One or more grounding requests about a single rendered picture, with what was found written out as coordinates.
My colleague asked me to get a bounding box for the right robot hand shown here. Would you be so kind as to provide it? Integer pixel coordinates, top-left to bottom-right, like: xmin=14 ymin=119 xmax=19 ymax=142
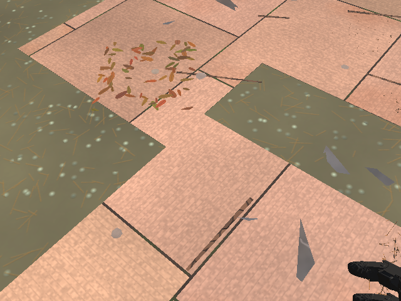
xmin=348 ymin=260 xmax=401 ymax=301

